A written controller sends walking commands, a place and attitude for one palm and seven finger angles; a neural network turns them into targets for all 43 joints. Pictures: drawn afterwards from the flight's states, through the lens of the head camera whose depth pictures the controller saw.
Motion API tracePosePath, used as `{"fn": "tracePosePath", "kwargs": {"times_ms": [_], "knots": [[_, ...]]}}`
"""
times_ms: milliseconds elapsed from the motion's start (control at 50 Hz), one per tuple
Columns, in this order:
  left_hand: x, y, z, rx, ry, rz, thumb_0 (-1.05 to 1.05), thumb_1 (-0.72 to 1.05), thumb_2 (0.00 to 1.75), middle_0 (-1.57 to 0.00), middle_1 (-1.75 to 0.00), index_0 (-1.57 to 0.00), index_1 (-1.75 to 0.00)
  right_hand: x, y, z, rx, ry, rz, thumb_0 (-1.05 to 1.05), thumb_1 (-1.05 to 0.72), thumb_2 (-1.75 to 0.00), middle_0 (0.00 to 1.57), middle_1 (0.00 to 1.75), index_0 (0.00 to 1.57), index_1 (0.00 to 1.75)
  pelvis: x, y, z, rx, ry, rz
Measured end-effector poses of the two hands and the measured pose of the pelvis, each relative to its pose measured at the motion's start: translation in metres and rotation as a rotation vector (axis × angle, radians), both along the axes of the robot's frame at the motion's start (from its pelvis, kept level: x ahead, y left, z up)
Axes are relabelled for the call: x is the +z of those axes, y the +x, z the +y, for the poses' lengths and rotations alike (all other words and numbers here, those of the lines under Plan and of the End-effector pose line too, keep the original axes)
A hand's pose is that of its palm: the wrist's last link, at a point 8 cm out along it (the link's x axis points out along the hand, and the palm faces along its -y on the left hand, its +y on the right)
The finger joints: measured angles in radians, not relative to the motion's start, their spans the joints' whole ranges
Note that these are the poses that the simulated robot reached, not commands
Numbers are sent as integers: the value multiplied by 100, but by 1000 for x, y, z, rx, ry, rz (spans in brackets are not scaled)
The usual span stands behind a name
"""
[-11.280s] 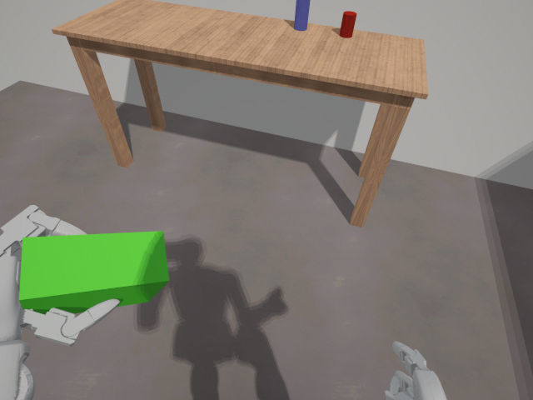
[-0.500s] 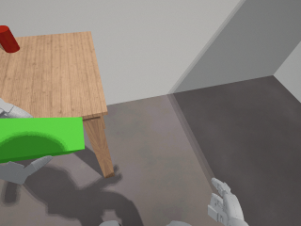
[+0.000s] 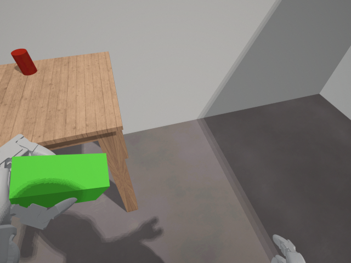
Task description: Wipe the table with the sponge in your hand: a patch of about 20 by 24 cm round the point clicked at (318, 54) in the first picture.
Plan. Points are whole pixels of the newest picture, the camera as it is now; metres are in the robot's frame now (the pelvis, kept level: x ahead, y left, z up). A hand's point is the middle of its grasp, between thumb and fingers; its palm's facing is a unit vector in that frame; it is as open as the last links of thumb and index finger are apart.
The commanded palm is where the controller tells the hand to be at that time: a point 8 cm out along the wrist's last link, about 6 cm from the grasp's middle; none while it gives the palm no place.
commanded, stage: come to a stop and stand still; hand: left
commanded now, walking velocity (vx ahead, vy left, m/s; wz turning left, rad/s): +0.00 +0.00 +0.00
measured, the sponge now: (75, 180) +0.23 +0.19 +0.14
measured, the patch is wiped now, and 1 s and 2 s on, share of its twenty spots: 0.00 0.00 0.00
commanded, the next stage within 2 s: look again from close up in 1.80 s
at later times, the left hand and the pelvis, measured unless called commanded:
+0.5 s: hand (28, 218) +0.16 +0.23 +0.15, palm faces +0.36 -0.85 -0.37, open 10.1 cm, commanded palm +0.11 +0.28 +0.18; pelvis -0.06 +0.00 +0.00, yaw -1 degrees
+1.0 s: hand (1, 217) +0.16 +0.27 +0.16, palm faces +0.37 -0.84 -0.39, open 10.1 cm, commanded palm +0.10 +0.31 +0.18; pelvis -0.06 +0.03 +0.00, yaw -2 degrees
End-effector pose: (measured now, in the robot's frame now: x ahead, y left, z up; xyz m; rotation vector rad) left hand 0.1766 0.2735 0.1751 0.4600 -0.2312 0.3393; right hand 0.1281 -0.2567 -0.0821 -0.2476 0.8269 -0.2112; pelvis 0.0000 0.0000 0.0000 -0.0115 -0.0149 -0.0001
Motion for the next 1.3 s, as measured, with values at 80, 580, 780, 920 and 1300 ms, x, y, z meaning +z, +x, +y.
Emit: {"fn": "tracePosePath", "kwargs": {"times_ms": [80,580,780,920,1300], "knots": [[2,-14,3,-7,-3,-31,-1,-50,100,-72,-137,-74,-135,14,-6,2,0,-22,-27,1,-91,-90,19,30,20,29,2,-13,0,-20,14,-21],[3,-60,6,-19,11,-8,-1,-50,100,-72,-137,-74,-135,4,-69,33,28,44,-4,1,-90,-90,20,30,21,30,5,-65,9,-26,0,-28],[-2,-65,27,10,32,12,-1,-50,100,-72,-137,-74,-135,-1,-74,40,2,53,-24,1,-90,-90,20,30,20,30,2,-69,23,-36,-2,-32],[-9,-62,27,-6,-4,7,-1,-50,100,-72,-137,-74,-135,1,-64,54,37,46,-34,1,-90,-90,20,30,20,30,1,-67,29,-31,-7,-31],[-9,-36,35,29,-27,-15,-1,-50,100,-72,-137,-74,-135,4,-18,68,73,70,-64,1,-90,-90,20,30,21,30,2,-34,32,-25,2,-14]]}}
